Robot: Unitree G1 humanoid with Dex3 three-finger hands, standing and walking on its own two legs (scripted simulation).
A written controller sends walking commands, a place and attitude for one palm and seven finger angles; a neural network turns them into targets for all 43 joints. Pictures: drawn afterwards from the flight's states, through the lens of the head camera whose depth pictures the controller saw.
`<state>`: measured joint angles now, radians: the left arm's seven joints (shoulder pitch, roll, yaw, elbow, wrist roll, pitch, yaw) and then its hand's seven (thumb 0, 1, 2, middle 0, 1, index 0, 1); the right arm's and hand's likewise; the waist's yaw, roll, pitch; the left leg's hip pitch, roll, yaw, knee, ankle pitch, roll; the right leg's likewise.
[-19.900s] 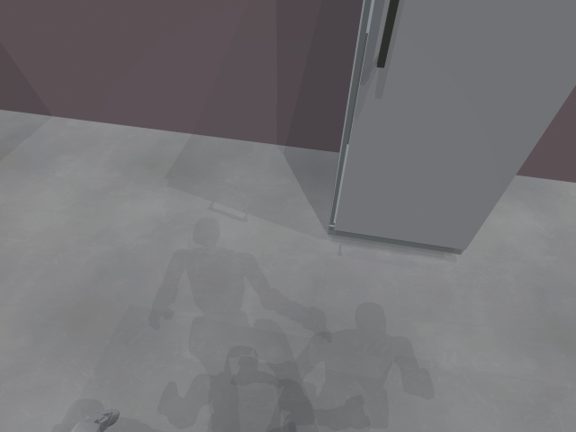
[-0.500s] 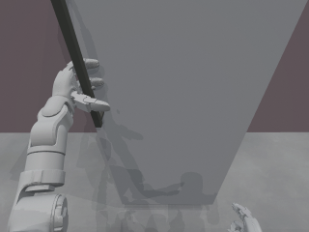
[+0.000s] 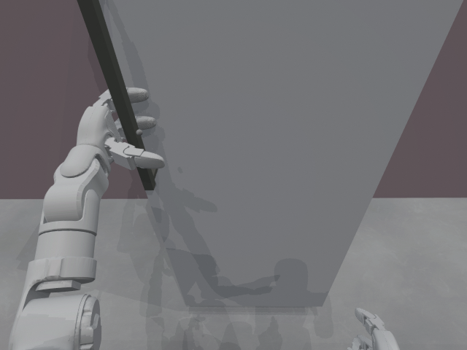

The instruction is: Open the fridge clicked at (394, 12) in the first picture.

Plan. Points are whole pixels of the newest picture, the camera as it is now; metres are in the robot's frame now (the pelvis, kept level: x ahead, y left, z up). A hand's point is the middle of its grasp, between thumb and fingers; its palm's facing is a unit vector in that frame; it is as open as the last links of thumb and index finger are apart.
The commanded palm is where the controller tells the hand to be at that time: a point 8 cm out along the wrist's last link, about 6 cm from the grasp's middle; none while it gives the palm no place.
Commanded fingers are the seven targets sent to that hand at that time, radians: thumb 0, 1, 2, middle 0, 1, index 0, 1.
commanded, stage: grip the handle and tug to test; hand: left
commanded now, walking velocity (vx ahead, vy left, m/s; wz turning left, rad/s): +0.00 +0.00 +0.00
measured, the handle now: (129, 105) +0.44 +0.21 +0.24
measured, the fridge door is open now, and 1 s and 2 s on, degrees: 0 0 1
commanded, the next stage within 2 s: pull the door a little, standing still in 1.38 s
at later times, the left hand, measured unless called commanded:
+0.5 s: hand (136, 133) +0.38 +0.18 +0.22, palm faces +0.06 -1.00 +0.00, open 7.9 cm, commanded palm +0.35 +0.23 +0.22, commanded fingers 0.00 0.81 0.86 -0.44 -1.39 -0.44 -1.39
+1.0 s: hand (136, 132) +0.38 +0.18 +0.22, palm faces +0.06 -1.00 +0.00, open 5.4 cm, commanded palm +0.35 +0.23 +0.22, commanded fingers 0.00 0.90 0.90 -0.45 -1.40 -0.45 -1.40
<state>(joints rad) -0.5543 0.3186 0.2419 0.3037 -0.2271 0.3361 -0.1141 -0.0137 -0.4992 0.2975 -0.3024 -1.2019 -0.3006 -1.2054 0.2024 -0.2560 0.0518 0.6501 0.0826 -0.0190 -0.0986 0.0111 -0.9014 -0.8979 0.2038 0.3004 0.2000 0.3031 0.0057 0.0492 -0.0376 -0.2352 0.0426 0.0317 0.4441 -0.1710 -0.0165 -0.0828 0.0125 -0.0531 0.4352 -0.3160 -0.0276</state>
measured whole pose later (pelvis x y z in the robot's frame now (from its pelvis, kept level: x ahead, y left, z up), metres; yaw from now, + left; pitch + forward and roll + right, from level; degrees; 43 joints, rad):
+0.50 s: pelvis +0.00 +0.01 +0.00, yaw +0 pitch -2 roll +0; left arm -0.55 0.30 0.23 0.27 -0.22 0.36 -0.08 0.00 0.36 0.67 -0.39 -1.32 -0.37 -1.33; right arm 0.20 -0.25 0.06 0.65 0.08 -0.02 -0.09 0.01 -0.90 -0.90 0.20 0.30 0.20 0.30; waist 0.01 0.05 -0.04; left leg -0.23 0.04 0.04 0.43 -0.16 -0.01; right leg -0.07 0.01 -0.05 0.42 -0.30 -0.02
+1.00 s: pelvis +0.00 +0.01 +0.00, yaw +0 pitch -2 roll +0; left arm -0.54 0.31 0.24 0.27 -0.22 0.35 -0.09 0.01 0.74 0.84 -0.43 -1.40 -0.39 -1.38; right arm 0.20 -0.25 0.06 0.65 0.08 -0.01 -0.09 0.01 -0.90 -0.90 0.20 0.30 0.20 0.30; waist 0.01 0.05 -0.04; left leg -0.22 0.04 0.04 0.43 -0.17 -0.01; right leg -0.07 0.01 -0.05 0.41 -0.30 -0.02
